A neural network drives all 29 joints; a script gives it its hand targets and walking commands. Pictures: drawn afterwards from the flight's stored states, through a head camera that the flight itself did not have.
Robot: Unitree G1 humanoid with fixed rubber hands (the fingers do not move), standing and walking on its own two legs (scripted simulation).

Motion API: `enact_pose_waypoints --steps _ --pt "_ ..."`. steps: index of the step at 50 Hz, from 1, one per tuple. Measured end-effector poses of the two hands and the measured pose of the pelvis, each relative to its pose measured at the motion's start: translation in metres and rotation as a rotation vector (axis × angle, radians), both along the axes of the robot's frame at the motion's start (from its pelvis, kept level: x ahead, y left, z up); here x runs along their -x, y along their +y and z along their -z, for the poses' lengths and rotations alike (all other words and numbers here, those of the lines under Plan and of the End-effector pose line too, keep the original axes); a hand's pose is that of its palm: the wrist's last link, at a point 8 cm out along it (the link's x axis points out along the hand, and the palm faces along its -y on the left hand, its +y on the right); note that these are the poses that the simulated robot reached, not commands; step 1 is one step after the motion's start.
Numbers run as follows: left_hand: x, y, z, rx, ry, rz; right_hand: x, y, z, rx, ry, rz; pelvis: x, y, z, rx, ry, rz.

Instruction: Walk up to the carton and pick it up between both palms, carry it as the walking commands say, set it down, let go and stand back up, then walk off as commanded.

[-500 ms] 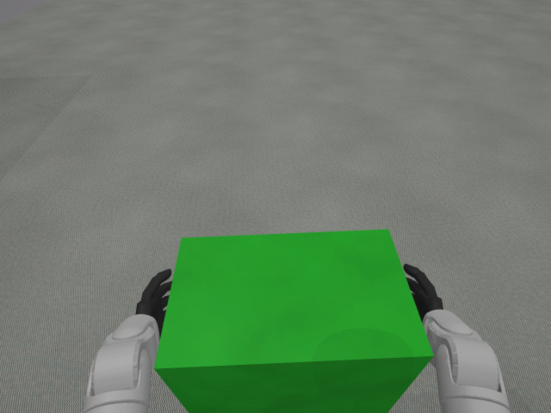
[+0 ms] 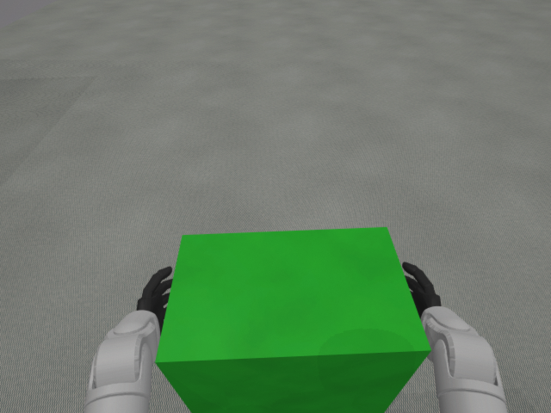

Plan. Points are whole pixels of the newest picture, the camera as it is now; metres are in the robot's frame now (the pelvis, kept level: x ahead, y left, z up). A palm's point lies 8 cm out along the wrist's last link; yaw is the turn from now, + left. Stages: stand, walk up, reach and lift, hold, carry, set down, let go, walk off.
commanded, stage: hold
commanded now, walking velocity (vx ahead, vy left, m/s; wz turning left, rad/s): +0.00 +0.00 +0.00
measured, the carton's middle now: (288, 331) +0.26 +0.00 -0.01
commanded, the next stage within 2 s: carry in 0.66 s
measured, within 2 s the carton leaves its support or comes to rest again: neither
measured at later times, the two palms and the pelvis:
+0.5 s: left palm (151, 321) +0.26 +0.20 +0.03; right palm (426, 319) +0.25 -0.20 +0.03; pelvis +0.00 +0.01 +0.00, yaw +0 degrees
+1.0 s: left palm (107, 360) +0.19 +0.23 +0.04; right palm (398, 309) +0.25 -0.15 +0.05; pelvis -0.03 +0.01 -0.04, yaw +10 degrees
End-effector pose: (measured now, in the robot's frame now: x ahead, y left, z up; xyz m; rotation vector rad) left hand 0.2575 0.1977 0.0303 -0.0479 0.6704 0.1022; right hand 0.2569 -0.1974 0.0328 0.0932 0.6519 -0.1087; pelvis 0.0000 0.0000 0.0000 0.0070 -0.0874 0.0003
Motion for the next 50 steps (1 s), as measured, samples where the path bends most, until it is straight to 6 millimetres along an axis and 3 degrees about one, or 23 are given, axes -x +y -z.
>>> enact_pose_waypoints --steps 34,40,45,50 --pt "0.000 -0.001 0.002 -0.002 0.000 0.013 0.005 -0.001 0.000 0.006 -0.001 0.010 0.004 0.006 0.000 0.000 -0.002 0.007" --pt "0.000 -0.002 -0.008 0.004 -0.047 -0.016 0.001 -0.002 -0.005 -0.018 -0.048 0.010 0.012 0.004 0.013 0.002 0.080 -0.033" --pt "0.020 0.009 -0.018 0.024 -0.108 -0.105 -0.002 0.011 -0.014 -0.054 -0.108 -0.019 0.021 0.009 0.028 0.048 0.110 -0.096" --pt "0.063 0.036 -0.009 0.077 -0.108 -0.229 0.003 0.045 -0.022 -0.051 -0.105 -0.094 0.027 0.014 0.040 0.033 0.136 -0.167"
